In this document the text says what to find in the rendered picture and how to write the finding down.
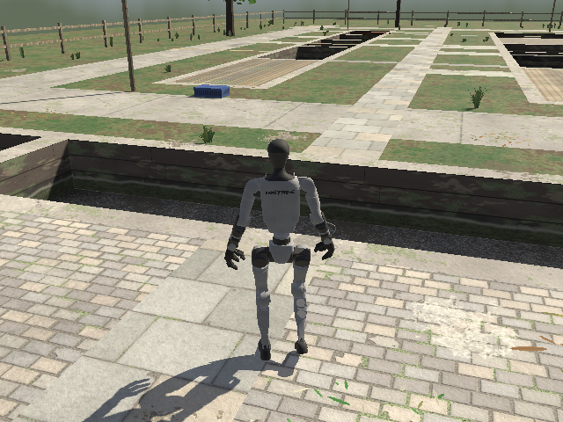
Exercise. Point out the robot left upper arm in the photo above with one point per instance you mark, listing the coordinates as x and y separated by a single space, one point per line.
251 187

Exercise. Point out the right robot shin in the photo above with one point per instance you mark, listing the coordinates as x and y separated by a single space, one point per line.
300 309

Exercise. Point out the left robot forearm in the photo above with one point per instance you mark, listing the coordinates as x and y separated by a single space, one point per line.
235 236

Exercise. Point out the left robot hand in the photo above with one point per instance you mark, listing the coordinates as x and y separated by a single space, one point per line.
229 255

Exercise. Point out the right robot hand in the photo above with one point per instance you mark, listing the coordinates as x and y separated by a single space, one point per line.
322 247

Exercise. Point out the right robot forearm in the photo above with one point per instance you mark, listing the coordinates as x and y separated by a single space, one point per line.
323 231

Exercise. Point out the robot right upper arm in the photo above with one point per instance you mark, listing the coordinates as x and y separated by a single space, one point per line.
307 185

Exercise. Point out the robot left foot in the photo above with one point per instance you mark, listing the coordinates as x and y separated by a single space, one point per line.
265 353

